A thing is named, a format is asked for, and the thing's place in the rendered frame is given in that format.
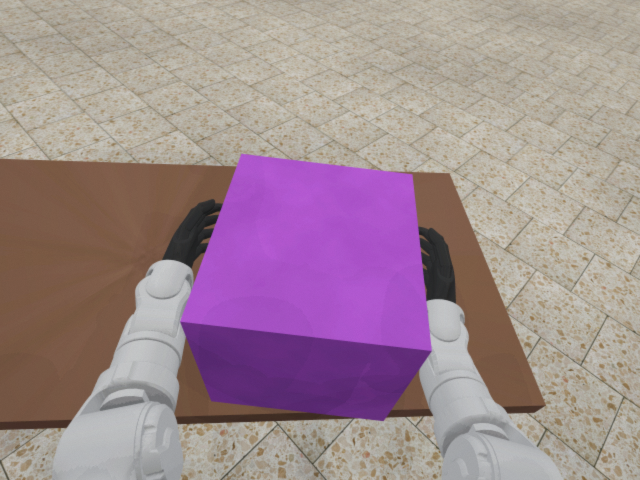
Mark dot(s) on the table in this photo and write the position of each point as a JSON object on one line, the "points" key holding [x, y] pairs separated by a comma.
{"points": [[77, 237]]}

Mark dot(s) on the carton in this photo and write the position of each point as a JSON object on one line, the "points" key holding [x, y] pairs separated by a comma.
{"points": [[310, 296]]}

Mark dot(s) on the robot right forearm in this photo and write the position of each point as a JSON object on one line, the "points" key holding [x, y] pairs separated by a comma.
{"points": [[455, 392]]}

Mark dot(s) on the robot left hand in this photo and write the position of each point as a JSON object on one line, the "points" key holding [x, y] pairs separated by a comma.
{"points": [[185, 244]]}

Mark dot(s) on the robot left upper arm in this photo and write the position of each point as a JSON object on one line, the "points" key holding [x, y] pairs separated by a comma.
{"points": [[135, 442]]}

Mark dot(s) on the robot right upper arm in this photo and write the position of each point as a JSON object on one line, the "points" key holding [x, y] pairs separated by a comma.
{"points": [[478, 456]]}

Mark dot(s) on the robot right hand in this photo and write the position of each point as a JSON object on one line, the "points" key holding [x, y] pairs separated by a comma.
{"points": [[439, 277]]}

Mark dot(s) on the robot left forearm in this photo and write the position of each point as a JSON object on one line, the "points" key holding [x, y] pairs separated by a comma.
{"points": [[149, 353]]}

